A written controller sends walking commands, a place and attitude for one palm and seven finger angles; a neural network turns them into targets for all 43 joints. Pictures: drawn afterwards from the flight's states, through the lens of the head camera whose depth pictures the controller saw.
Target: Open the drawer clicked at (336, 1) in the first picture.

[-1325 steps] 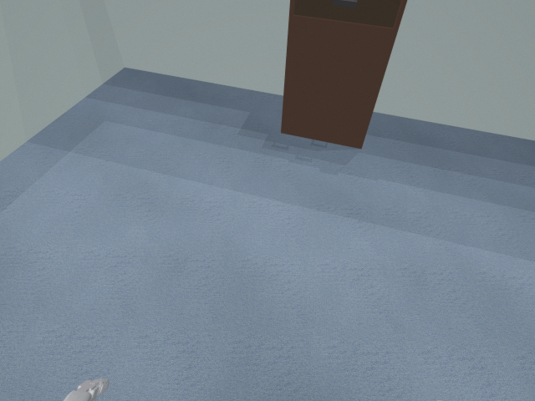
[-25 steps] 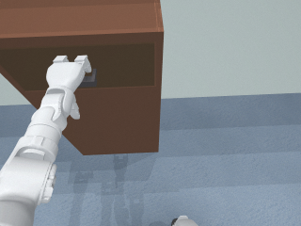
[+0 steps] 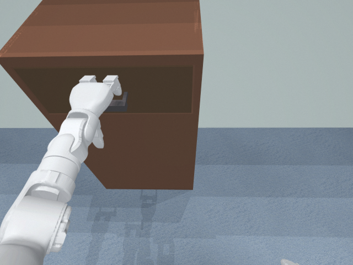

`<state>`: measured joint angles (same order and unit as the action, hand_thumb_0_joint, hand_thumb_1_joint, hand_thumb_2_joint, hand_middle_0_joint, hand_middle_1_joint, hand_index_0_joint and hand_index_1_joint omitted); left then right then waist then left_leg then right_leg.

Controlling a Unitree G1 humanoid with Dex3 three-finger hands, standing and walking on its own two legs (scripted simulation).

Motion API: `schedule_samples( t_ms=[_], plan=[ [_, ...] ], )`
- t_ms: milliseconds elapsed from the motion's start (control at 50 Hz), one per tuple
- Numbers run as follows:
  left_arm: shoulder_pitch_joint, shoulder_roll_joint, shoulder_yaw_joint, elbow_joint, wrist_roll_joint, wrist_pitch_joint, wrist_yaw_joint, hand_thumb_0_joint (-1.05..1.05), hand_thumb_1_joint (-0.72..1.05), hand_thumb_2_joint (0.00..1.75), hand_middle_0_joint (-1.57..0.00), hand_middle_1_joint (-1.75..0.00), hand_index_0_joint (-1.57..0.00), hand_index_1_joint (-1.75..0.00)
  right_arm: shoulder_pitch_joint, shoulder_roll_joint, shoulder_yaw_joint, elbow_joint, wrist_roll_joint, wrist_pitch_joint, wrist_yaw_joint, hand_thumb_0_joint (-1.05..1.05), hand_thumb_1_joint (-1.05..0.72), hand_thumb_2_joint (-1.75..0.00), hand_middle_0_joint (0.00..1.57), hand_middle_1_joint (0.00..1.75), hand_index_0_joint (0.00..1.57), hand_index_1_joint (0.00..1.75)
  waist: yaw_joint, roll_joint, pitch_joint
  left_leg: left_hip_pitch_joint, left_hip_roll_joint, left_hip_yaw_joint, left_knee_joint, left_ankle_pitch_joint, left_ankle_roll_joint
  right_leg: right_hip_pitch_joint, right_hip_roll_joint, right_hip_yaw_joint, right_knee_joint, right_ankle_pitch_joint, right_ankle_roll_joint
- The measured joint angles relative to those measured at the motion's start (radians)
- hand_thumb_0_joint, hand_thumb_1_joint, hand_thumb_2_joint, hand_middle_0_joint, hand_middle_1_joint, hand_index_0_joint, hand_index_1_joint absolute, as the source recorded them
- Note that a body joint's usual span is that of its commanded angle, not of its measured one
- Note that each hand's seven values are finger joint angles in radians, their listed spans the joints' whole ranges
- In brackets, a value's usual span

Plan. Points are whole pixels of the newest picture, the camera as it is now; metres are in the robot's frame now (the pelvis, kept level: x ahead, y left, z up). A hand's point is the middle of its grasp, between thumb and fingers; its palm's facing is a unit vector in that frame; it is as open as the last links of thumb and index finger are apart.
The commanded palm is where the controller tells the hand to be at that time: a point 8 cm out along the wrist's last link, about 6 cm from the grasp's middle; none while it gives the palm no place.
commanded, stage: re-aim the fingers above the handle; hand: left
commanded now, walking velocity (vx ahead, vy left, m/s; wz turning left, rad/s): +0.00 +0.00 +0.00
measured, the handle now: (109, 100) +0.53 +0.20 +0.03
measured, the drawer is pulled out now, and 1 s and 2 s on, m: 0.00 0.00 0.00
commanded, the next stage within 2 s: lower the fingers behind the handle in 1.96 s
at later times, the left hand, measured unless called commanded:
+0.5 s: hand (103, 108) +0.46 +0.19 +0.08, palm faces +0.03 -0.02 -1.00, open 13.9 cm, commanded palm +0.43 +0.21 +0.14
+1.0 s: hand (98, 100) +0.47 +0.20 +0.09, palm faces +0.11 -0.01 -0.99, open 13.9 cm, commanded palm +0.44 +0.22 +0.14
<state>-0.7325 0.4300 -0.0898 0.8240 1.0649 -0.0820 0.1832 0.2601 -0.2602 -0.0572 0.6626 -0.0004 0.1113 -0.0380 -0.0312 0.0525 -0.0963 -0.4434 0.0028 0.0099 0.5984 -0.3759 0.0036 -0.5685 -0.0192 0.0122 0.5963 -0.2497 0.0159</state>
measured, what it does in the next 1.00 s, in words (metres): stands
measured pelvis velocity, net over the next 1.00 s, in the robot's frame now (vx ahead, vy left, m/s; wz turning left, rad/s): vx -0.02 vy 0.00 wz -0.02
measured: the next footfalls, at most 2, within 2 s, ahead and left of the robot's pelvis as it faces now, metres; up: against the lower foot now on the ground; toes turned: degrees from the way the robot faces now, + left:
none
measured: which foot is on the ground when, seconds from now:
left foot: down 0.00-1.00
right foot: down 0.00-1.00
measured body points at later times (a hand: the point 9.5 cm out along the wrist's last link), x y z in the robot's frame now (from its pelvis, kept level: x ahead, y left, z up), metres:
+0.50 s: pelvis -0.02 +0.00 +0.00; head +0.05 -0.02 +0.44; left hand +0.45 +0.19 +0.14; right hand +0.04 -0.27 -0.14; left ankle -0.06 +0.12 -0.72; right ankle +0.02 -0.13 -0.73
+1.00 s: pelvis -0.02 +0.00 +0.00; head +0.06 -0.01 +0.44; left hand +0.46 +0.20 +0.15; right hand +0.04 -0.27 -0.14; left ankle -0.06 +0.12 -0.72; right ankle +0.02 -0.13 -0.72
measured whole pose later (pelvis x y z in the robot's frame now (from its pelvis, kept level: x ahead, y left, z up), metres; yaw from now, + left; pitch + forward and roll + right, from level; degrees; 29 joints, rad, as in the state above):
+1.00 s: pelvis -0.02 +0.00 +0.00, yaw -1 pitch +14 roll +1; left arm -0.84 0.48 -0.03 0.93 1.10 -0.08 0.30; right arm 0.27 -0.27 -0.04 0.71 -0.01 0.07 -0.04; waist -0.08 0.04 -0.08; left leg -0.50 0.00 0.04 0.63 -0.36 0.01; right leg -0.63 -0.02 0.04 0.61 -0.22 0.02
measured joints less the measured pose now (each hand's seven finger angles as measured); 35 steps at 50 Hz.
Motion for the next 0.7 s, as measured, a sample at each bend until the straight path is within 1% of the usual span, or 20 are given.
schedule_samples(
  t_ms=[60,120,180,240,300,360,440,480,540,600,660,700],
  plan=[
    [0.003,0.007,0.006,-0.009,0.007,0.008,0.036,0.00,-0.49,0.30,-0.32,-1.20,-0.32,-1.20,-0.003,0.002,-0.005,0.009,-0.003,-0.007,0.003,0.00,-0.91,-0.90,0.20,0.30,0.20,0.30,0.005,0.001,0.000,-0.006,0.000,-0.003,0.003,0.003,-0.001,-0.003,-0.001,-0.003,0.000,0.003,-0.001],
    [-0.017,0.007,-0.007,0.013,0.000,0.042,0.052,0.00,-0.49,0.30,-0.32,-1.20,-0.32,-1.20,-0.003,0.002,-0.007,0.026,-0.001,-0.009,0.009,0.00,-0.91,-0.90,0.20,0.30,0.20,0.30,0.009,0.006,-0.002,-0.005,-0.002,-0.009,0.003,0.006,-0.002,0.000,-0.003,-0.008,-0.002,0.005,-0.001],
    [-0.046,0.007,-0.019,0.054,-0.010,0.077,0.039,0.00,-0.49,0.30,-0.32,-1.20,-0.32,-1.20,-0.004,0.002,0.000,0.041,0.004,-0.004,0.010,0.00,-0.91,-0.90,0.20,0.30,0.20,0.30,0.006,0.008,-0.003,0.000,-0.004,-0.010,-0.002,0.011,-0.001,0.007,-0.005,-0.010,-0.007,0.009,-0.001],
    [-0.065,0.008,-0.031,0.081,-0.020,0.093,0.005,0.00,-0.49,0.30,-0.32,-1.20,-0.32,-1.20,0.000,0.003,0.005,0.042,0.007,0.000,0.005,0.00,-0.91,-0.90,0.20,0.30,0.20,0.30,-0.002,0.007,-0.001,0.006,-0.005,-0.010,-0.009,0.017,0.000,0.013,-0.006,-0.009,-0.013,0.015,-0.001],
    [-0.065,0.004,-0.035,0.081,-0.025,0.071,-0.026,0.00,-0.49,0.30,-0.32,-1.20,-0.32,-1.20,0.010,0.002,0.006,0.036,0.006,-0.001,-0.002,0.00,-0.91,-0.90,0.20,0.30,0.20,0.30,-0.008,0.007,0.001,0.011,-0.005,-0.006,-0.013,0.021,0.000,0.015,-0.005,-0.005,-0.016,0.020,-0.001],
    [-0.061,-0.004,-0.035,0.075,-0.023,0.031,-0.035,0.00,-0.49,0.30,-0.32,-1.20,-0.32,-1.20,0.021,0.001,0.006,0.030,0.005,-0.004,-0.008,0.00,-0.91,-0.90,0.20,0.30,0.20,0.30,-0.015,0.003,0.003,0.009,-0.006,-0.002,-0.011,0.022,0.001,0.012,-0.006,-0.001,-0.013,0.022,0.000],
    [-0.057,-0.003,0.003,0.072,0.002,-0.020,0.002,0.00,-0.49,0.30,-0.32,-1.20,-0.32,-1.20,0.025,0.000,0.009,0.029,0.000,-0.012,-0.011,0.00,-0.91,-0.90,0.20,0.30,0.20,0.30,-0.026,-0.006,0.010,-0.004,-0.005,0.009,-0.002,0.022,0.001,-0.008,-0.004,0.010,-0.001,0.025,0.000],
    [-0.056,0.009,0.027,0.073,0.014,-0.025,0.033,0.00,-0.49,0.30,-0.32,-1.20,-0.32,-1.20,0.026,0.000,0.008,0.030,-0.003,-0.016,-0.011,0.00,-0.91,-0.90,0.20,0.30,0.20,0.30,-0.030,-0.008,0.011,-0.014,-0.004,0.016,0.003,0.021,0.001,-0.020,-0.002,0.017,0.005,0.026,0.000],
    [-0.069,0.032,0.048,0.097,0.026,0.002,0.072,0.00,-0.49,0.30,-0.32,-1.20,-0.32,-1.20,0.027,-0.001,0.009,0.038,-0.002,-0.019,-0.007,0.00,-0.91,-0.90,0.20,0.30,0.20,0.30,-0.033,-0.008,0.012,-0.026,-0.003,0.022,0.008,0.022,0.001,-0.035,0.001,0.023,0.009,0.030,0.000],
    [-0.088,0.056,0.051,0.134,0.023,0.048,0.077,0.00,-0.49,0.30,-0.32,-1.20,-0.32,-1.20,0.033,-0.003,0.008,0.047,0.003,-0.022,-0.003,0.00,-0.91,-0.90,0.20,0.30,0.20,0.30,-0.030,-0.004,0.012,-0.032,-0.003,0.024,0.006,0.026,0.001,-0.041,0.001,0.025,0.005,0.035,0.001],
    [-0.099,0.067,0.031,0.163,0.002,0.082,0.043,0.00,-0.49,0.30,-0.32,-1.20,-0.32,-1.20,0.044,-0.004,0.005,0.053,0.009,-0.023,-0.003,0.00,-0.91,-0.90,0.20,0.30,0.20,0.30,-0.026,0.001,0.010,-0.029,-0.002,0.020,-0.003,0.031,0.002,-0.033,0.001,0.021,-0.009,0.041,0.001],
    [-0.098,0.065,0.008,0.165,-0.015,0.085,0.007,0.00,-0.49,0.30,-0.32,-1.20,-0.31,-1.20,0.052,-0.005,0.003,0.055,0.012,-0.024,-0.007,0.01,-0.91,-0.90,0.20,0.30,0.20,0.30,-0.023,0.002,0.009,-0.023,-0.002,0.015,-0.008,0.033,0.003,-0.023,0.000,0.016,-0.018,0.044,0.002]
  ],
)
